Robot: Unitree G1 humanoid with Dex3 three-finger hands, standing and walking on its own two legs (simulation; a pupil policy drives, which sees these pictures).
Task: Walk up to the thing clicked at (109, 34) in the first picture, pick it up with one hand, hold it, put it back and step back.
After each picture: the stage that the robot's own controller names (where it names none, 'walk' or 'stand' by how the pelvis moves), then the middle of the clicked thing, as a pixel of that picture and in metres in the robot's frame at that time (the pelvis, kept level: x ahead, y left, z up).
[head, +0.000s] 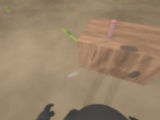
stand; (110, 31) +1.03 -0.20 -0.04
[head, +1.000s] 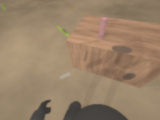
rise first; (102, 29) +0.93 -0.06 -0.01
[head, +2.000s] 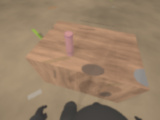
walk; (69, 45) +0.60 +0.23 +0.00
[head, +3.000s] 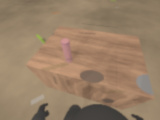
stand; (67, 51) +0.54 +0.25 -0.01
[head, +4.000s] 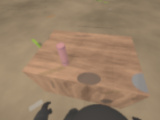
stand; (63, 55) +0.52 +0.27 -0.03
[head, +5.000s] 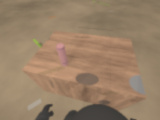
stand; (62, 55) +0.53 +0.29 -0.04
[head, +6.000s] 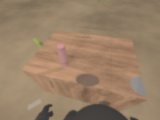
stand; (63, 56) +0.52 +0.28 -0.04
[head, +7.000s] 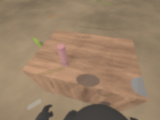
rise first; (63, 56) +0.52 +0.28 -0.04
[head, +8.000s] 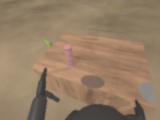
rise first; (69, 56) +0.53 +0.26 -0.03
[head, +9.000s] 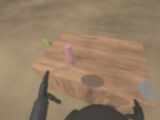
go down; (69, 56) +0.53 +0.26 -0.03
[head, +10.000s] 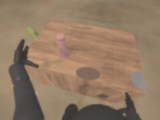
go down; (62, 47) +0.56 +0.24 -0.01
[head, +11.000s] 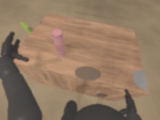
go down; (59, 45) +0.53 +0.24 +0.02
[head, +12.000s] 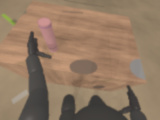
close in; (49, 38) +0.54 +0.26 +0.05
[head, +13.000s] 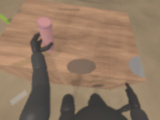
close; (47, 38) +0.53 +0.25 +0.06
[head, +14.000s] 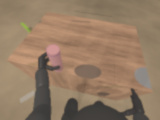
lift; (56, 60) +0.38 +0.24 +0.05
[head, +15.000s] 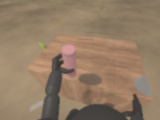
lift; (70, 63) +0.31 +0.15 +0.16
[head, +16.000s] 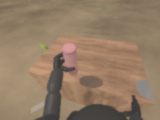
hold; (71, 62) +0.32 +0.14 +0.16
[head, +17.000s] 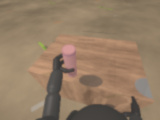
hold; (70, 63) +0.32 +0.14 +0.15
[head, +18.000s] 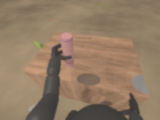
crouch; (68, 52) +0.41 +0.16 +0.15
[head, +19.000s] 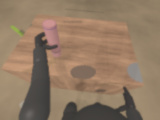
lower; (53, 41) +0.50 +0.22 +0.11
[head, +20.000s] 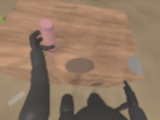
lower; (49, 40) +0.51 +0.22 +0.06
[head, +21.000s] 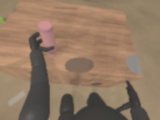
lower; (49, 42) +0.50 +0.22 +0.06
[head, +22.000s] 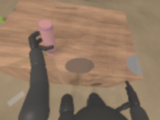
lower; (49, 41) +0.51 +0.22 +0.06
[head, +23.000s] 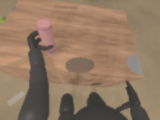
lower; (48, 40) +0.51 +0.22 +0.06
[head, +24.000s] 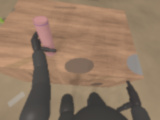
open; (46, 39) +0.52 +0.23 +0.07
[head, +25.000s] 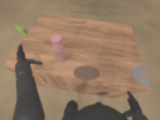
sink last; (59, 50) +0.48 +0.22 +0.03
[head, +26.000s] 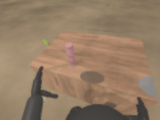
stand; (71, 56) +0.51 +0.23 +0.02
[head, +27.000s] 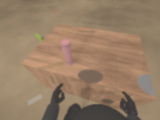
stand; (67, 53) +0.49 +0.22 +0.02
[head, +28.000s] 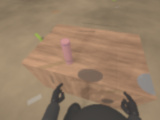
stand; (67, 53) +0.50 +0.23 +0.03
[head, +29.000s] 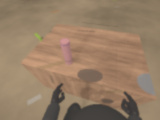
stand; (67, 53) +0.50 +0.23 +0.03
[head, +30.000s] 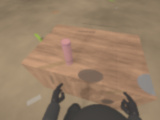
stand; (67, 53) +0.50 +0.22 +0.03
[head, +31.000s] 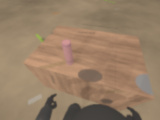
stand; (68, 53) +0.51 +0.22 +0.01
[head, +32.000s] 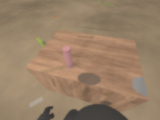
walk; (68, 58) +0.50 +0.23 -0.04
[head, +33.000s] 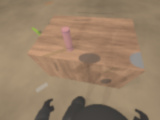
walk; (68, 40) +0.63 +0.27 -0.02
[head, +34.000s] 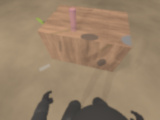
walk; (73, 20) +0.97 +0.26 -0.02
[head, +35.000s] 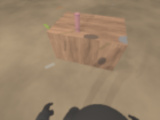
stand; (77, 23) +1.12 +0.27 -0.03
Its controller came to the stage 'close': yes
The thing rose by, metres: 0.20
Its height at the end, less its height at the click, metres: +0.00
